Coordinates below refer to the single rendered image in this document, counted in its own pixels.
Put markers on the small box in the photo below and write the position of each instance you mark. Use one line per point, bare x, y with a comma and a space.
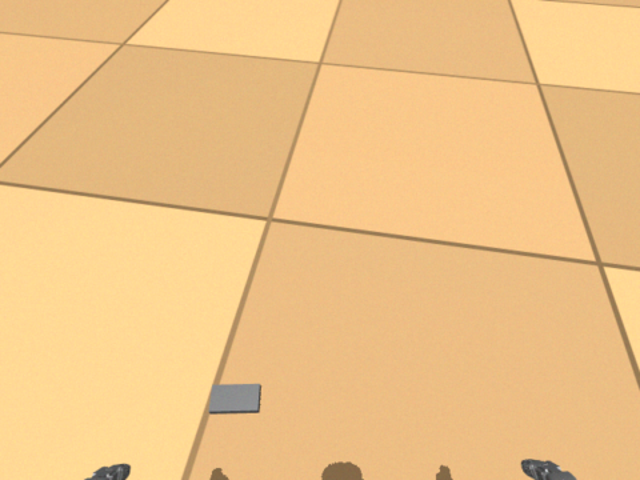
235, 398

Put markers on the left robot hand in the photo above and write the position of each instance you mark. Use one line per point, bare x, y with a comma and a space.
115, 472

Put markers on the right robot hand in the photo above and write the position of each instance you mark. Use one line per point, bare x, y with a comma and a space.
540, 470

